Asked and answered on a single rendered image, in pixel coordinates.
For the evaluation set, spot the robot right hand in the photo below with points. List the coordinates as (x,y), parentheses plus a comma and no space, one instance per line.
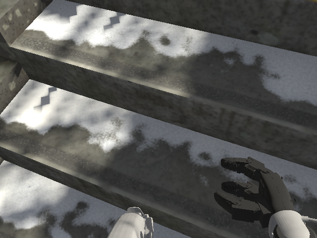
(260,202)

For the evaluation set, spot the robot left shin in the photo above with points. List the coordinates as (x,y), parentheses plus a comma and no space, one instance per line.
(135,210)

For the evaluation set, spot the robot right forearm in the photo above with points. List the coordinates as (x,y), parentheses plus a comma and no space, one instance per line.
(288,224)

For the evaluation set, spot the robot left thigh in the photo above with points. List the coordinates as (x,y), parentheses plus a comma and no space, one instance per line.
(133,225)

